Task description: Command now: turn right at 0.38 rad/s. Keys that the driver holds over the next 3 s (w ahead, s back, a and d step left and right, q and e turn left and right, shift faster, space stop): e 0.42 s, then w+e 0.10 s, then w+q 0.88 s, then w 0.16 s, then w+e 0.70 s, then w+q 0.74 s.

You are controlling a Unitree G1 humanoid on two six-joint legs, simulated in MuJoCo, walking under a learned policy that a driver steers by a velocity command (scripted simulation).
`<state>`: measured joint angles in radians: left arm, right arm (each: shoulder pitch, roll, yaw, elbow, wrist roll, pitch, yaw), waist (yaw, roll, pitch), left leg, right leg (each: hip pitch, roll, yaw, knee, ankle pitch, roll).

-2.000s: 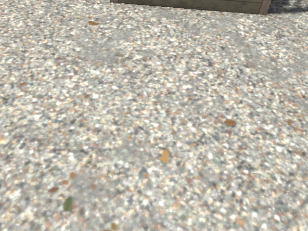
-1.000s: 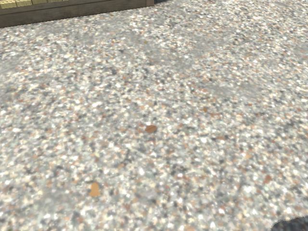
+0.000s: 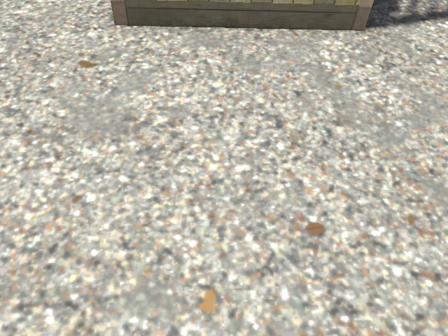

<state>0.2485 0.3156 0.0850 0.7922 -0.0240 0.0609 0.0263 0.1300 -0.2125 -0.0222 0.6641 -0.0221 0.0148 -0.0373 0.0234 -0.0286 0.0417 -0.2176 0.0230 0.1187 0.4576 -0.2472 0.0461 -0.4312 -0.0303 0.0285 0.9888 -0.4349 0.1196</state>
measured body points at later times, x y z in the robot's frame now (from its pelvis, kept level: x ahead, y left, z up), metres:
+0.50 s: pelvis -0.01 -0.05 +0.01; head +0.01 -0.09 +0.45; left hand +0.21 +0.18 -0.07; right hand +0.06 -0.38 -0.11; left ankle +0.05 +0.11 -0.67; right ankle -0.03 -0.13 -0.74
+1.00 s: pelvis +0.14 -0.04 +0.01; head +0.18 -0.02 +0.46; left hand +0.38 +0.17 -0.09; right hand +0.10 -0.31 -0.10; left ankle +0.10 +0.07 -0.74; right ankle +0.18 -0.21 -0.68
